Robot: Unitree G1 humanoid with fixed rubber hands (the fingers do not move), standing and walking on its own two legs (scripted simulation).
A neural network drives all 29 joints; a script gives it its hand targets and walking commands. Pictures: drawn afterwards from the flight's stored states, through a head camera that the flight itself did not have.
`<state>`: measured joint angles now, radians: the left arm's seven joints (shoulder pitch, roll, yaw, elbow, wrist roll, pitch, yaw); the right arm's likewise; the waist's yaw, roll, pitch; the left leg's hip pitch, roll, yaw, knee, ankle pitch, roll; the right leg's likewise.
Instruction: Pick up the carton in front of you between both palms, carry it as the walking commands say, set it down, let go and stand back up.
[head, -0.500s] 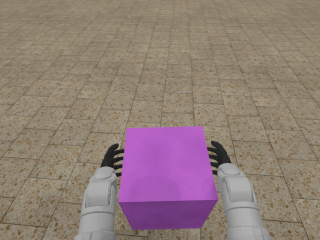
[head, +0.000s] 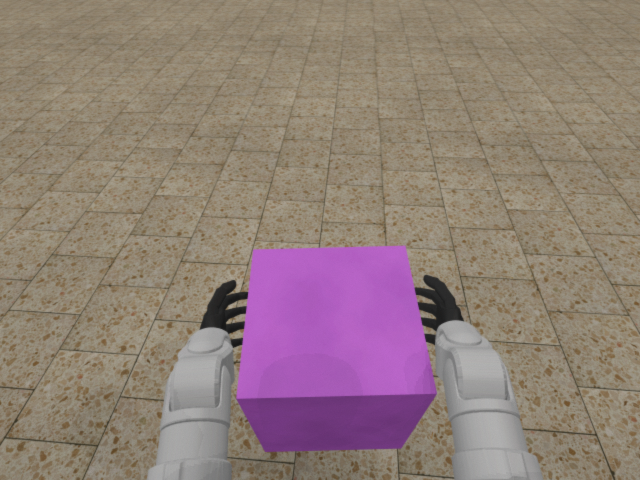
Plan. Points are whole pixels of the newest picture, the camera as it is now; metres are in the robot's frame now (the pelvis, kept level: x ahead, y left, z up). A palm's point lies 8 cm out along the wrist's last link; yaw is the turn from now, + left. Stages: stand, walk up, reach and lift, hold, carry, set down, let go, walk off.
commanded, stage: carry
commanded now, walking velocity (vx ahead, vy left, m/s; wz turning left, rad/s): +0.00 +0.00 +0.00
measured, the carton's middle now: (331, 354) +0.30 +0.00 -0.04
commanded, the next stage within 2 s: hold in 0.62 s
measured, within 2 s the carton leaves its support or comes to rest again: neither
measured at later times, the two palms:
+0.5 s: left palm (218, 347) +0.27 +0.14 +0.04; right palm (455, 341) +0.27 -0.16 +0.04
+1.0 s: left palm (227, 349) +0.26 +0.13 +0.05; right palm (479, 368) +0.23 -0.17 +0.05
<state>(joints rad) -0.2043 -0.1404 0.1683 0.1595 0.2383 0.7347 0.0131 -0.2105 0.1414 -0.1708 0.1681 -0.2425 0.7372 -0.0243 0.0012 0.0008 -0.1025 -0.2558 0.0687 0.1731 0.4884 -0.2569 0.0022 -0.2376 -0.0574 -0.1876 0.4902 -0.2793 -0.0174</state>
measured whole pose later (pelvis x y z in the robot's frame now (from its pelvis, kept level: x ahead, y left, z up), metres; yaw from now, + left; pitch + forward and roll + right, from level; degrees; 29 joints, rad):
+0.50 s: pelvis -0.01 +0.00 +0.00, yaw +0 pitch +2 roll +0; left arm -0.20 -0.14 0.17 0.16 0.24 0.74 0.01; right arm -0.21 0.14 -0.17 0.16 -0.24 0.74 -0.02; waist 0.00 0.00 -0.10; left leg -0.28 0.08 0.17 0.49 -0.23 0.00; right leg -0.26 -0.05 -0.19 0.50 -0.26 -0.03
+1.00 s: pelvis -0.04 +0.01 +0.01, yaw -6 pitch -8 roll +0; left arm -0.27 -0.15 0.22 0.26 0.29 0.72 -0.01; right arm -0.26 0.15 -0.22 0.24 -0.28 0.73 0.00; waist 0.00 0.01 0.04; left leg -0.06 0.00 -0.01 0.39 -0.19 0.00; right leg -0.07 0.01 -0.01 0.39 -0.17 -0.01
